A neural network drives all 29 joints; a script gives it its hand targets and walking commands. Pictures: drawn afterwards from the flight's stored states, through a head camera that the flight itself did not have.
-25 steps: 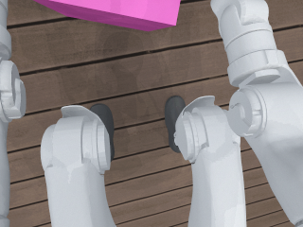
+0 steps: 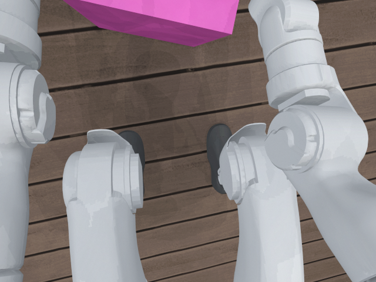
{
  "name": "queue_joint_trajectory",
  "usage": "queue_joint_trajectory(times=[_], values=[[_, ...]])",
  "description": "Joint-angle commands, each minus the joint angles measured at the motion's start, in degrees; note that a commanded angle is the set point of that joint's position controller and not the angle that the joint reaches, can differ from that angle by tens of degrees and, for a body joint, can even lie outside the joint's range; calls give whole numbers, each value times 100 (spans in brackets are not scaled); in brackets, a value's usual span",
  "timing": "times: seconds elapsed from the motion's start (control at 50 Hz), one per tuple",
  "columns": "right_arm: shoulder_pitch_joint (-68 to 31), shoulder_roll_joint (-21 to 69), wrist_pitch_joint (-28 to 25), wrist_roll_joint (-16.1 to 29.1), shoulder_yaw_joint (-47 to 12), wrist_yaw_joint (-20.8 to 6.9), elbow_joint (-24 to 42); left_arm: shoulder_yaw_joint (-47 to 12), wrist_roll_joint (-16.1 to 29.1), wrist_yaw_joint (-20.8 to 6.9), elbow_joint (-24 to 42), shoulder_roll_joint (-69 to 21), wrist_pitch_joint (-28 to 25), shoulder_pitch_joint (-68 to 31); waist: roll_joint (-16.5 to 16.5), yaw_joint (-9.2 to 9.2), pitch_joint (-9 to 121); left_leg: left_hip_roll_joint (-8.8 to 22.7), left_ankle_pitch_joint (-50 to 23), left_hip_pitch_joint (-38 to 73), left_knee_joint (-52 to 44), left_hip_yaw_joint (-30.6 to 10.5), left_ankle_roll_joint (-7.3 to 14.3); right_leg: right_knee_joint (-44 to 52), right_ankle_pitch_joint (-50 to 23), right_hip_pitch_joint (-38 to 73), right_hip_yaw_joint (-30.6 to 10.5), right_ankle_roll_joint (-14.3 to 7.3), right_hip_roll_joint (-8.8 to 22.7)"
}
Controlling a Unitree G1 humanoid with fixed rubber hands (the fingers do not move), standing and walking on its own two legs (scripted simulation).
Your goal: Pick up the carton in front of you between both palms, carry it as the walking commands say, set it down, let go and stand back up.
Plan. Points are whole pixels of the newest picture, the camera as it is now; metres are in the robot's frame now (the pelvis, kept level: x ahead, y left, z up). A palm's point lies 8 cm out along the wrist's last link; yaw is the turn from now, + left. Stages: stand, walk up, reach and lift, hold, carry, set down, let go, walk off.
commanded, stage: reach and lift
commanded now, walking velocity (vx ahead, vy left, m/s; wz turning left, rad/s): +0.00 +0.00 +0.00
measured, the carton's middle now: out of the picture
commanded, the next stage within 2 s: none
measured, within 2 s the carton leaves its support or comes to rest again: leaves its support in 0.18 s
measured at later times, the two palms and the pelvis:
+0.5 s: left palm out of the picture +0.53 +0.22 -0.03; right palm out of the picture +0.52 -0.07 -0.03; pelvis +0.00 -0.01 +0.05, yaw +5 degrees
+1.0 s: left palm out of the picture +0.48 +0.21 +0.11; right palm out of the picture +0.50 -0.09 +0.12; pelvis +0.02 -0.02 +0.16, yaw +7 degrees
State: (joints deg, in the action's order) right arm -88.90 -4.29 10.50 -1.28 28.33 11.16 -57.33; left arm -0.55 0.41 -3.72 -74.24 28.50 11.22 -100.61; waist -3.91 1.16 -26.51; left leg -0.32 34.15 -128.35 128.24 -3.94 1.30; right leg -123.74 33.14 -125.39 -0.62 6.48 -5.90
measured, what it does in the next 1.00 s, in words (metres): rises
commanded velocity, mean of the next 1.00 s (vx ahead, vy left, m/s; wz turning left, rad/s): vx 0.00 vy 0.00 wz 0.00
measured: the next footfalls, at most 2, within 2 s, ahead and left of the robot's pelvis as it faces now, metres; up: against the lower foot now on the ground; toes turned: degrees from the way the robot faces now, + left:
none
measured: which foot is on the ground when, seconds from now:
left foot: down 0.00-1.00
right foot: down 0.00-1.00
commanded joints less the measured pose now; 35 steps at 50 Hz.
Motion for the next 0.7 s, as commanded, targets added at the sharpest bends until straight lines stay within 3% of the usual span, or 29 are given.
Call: queue_joint_trajectory(times=[0.0,0.04,0.14,0.24,0.28,0.34,0.42,0.46,0.56,0.68], values=[[-2495,4545,67,283,-1487,-1439,730,-273,214,-1423,990,-5185,19,-1423,672,-91,5955,-344,-1975,2769,-1187,298,75,474,-1800,2572,790,-309,-369],[-2441,4750,93,331,-1577,-1473,756,-295,158,-1415,1170,-5279,39,-1382,599,-153,6051,-332,-2098,2860,-1178,277,86,437,-1874,2469,771,-311,-369],[-2735,5260,122,765,-2141,-1469,1153,-763,480,-1331,2077,-5934,70,-1591,836,-263,7621,-407,-3100,4112,-1133,325,12,390,-2314,2424,852,-375,-439],[-3067,5602,244,1171,-3003,-1298,2143,-1354,914,-1042,3464,-6519,198,-1962,1337,-206,10258,-485,-4630,6420,-1199,354,-131,623,-2636,2353,1016,-293,-510],[-3162,5627,333,1149,-3244,-1238,2578,-1405,905,-906,3748,-6832,330,-1828,1465,-146,10989,-550,-4752,6917,-1321,408,-203,806,-2640,2482,1045,-278,-548],[-3028,5618,520,878,-3240,-1232,2879,-1201,673,-846,3497,-7247,601,-1199,1381,-30,10726,-656,-3797,6352,-1749,533,-272,1191,-2274,2709,1021,-287,-548],[-2360,5777,762,102,-2395,-1392,2145,-450,-60,-1016,2361,-7535,811,-496,1221,126,8645,-704,-1777,4366,-2495,661,-243,1790,-1135,2498,947,-325,-532],[-2123,5820,847,-248,-2004,-1466,1817,17,-425,-1121,2039,-7502,838,-357,1175,142,8040,-727,-1167,3840,-2792,689,-188,2071,-796,2516,876,-356,-532],[-2154,5950,874,-550,-1802,-1573,1724,529,-790,-1206,1903,-7482,812,-381,959,46,8136,-772,-925,3796,-3251,734,-111,2590,-750,2917,784,-361,-544],[-2150,6350,945,-397,-2299,-1689,2001,358,-762,-1179,2293,-7771,852,-352,713,-130,9158,-804,-1161,4629,-3645,802,-126,3038,-923,3606,787,-307,-560]])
